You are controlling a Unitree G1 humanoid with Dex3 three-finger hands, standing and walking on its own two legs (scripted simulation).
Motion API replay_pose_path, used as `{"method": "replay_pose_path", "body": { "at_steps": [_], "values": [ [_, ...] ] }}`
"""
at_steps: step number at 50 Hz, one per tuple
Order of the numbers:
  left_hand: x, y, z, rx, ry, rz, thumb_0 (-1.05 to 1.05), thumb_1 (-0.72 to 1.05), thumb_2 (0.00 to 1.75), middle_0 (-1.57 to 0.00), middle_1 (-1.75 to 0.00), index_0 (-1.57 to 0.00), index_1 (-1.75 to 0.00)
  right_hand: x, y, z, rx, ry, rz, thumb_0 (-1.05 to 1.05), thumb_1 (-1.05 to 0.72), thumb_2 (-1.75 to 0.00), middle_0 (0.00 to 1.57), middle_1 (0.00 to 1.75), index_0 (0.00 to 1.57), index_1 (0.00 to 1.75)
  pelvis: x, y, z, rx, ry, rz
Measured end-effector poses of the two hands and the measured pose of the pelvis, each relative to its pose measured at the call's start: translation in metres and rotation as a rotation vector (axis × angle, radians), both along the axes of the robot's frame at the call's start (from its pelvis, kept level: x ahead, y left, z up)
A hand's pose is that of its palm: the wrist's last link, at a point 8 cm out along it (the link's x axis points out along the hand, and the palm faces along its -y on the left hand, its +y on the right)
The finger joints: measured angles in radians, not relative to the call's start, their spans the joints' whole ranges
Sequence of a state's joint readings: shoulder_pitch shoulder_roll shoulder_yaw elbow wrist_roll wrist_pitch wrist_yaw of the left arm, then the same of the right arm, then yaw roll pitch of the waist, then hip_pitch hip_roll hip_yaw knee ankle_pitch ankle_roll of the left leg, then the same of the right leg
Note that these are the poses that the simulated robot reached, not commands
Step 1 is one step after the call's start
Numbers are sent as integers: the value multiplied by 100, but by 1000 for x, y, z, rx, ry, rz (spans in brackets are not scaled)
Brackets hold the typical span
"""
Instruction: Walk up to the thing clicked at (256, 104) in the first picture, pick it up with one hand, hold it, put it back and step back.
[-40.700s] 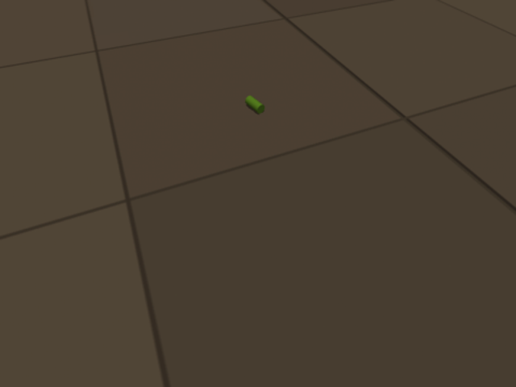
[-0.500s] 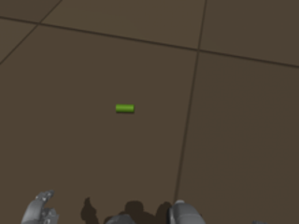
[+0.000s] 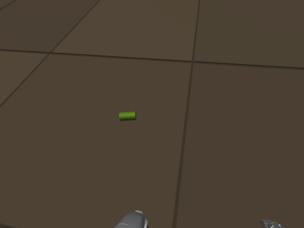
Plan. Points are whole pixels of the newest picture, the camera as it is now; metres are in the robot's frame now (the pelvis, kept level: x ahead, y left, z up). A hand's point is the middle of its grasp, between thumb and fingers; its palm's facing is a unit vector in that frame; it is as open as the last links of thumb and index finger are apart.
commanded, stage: step back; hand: left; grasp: from above
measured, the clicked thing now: (127, 115) +1.04 +0.32 -0.73
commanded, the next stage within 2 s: stand in 1.00 s
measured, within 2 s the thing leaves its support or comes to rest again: neither
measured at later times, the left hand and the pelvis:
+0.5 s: hand out of the picture +0.03 +0.28 -0.15, palm faces +0.09 -0.91 -0.40, open 7.4 cm; pelvis -0.01 +0.00 -0.01, yaw +5 degrees
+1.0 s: hand out of the picture +0.08 +0.31 -0.16, palm faces +0.13 -0.91 -0.39, open 7.4 cm; pelvis +0.03 +0.03 -0.01, yaw +6 degrees
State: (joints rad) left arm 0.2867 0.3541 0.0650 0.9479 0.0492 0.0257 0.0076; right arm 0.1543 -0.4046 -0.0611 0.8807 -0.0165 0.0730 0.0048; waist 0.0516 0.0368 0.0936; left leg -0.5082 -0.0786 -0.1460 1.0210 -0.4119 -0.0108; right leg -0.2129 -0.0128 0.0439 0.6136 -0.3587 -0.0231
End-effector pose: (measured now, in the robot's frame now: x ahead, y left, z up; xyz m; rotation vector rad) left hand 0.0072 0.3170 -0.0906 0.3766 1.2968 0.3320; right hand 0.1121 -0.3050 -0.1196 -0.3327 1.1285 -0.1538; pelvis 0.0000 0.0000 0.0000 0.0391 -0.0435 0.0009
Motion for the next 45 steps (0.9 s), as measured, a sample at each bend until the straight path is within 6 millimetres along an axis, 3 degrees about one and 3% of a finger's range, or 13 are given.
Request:
{"method": "replay_pose_path", "body": {
  "at_steps": [6, 11, 16, 21, 26, 32, 37, 45],
  "values": [
    [-16, 11, 11, 35, -63, 17, 1, 90, 89, -21, -30, -21, -30, -55, -3, -13, -3, 131, 22, 0, -90, -90, 20, 30, 21, 30, -18, 1, 0, -22, 12, 62],
    [-23, 26, 1, 22, -108, 44, 1, 90, 89, -21, -30, -21, -30, -68, 12, -12, -8, 175, 60, 1, -90, -90, 20, 30, 21, 30, -27, 9, -5, -12, 3, 109],
    [-24, 24, -11, -31, -84, 46, 1, 91, 89, -21, -30, -20, -30, -61, 24, 2, 4, 70, 49, 1, -90, -90, 21, 30, 21, 30, -27, 14, -1, -11, -8, 99],
    [-7, 14, -12, -63, -109, 15, 1, 91, 89, -21, -30, -20, -30, -51, 15, 12, -7, 33, 40, 0, -90, -90, 21, 30, 21, 30, -20, 7, 1, -21, -5, 90],
    [8, -2, -16, -40, -133, 11, 1, 91, 89, -21, -30, -20, -30, -31, -7, -1, -21, 40, 32, 0, -90, -90, 21, 30, 21, 30, -9, -7, -8, -54, -18, 92],
    [10, -11, -9, -36, -124, 45, 1, 91, 89, -21, -30, -21, -30, -3, -3, -3, -17, 61, 63, 0, -90, -90, 20, 30, 21, 30, 6, -7, -3, -41, -5, 107],
    [15, 0, -7, -24, -105, 55, 1, 90, 89, -21, -30, -21, -30, 14, 9, -7, -15, 79, 87, 0, -90, -90, 20, 30, 21, 30, 16, 3, -3, -41, 5, 117],
    [41, 33, -24, -31, -110, 74, 1, 91, 89, -21, -30, -21, -30, 28, 46, -10, -11, 77, 90, 0, -90, -90, 20, 30, 21, 30, 23, 26, -10, -28, -1, 118]
  ]
}}
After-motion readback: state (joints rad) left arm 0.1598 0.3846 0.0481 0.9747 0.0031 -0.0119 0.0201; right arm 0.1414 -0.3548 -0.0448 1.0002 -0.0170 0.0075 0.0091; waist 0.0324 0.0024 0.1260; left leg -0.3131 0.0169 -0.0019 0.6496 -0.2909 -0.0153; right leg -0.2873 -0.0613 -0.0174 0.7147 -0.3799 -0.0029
